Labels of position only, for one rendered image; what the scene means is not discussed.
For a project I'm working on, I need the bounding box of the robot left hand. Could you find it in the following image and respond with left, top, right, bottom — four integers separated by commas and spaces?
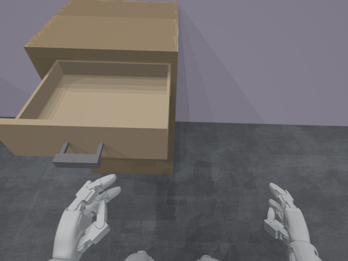
52, 174, 121, 261

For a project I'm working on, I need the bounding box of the right robot forearm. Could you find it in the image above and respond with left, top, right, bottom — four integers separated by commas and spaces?
287, 241, 322, 261

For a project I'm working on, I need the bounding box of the handle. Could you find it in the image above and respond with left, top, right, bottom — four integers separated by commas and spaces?
52, 142, 104, 169

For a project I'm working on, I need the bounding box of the drawer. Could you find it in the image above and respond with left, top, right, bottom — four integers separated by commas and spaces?
0, 60, 171, 159

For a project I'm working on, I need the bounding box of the robot right hand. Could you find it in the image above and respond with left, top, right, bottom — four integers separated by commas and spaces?
264, 183, 310, 246

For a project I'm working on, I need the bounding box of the cabinet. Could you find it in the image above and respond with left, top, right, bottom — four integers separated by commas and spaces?
24, 0, 178, 175

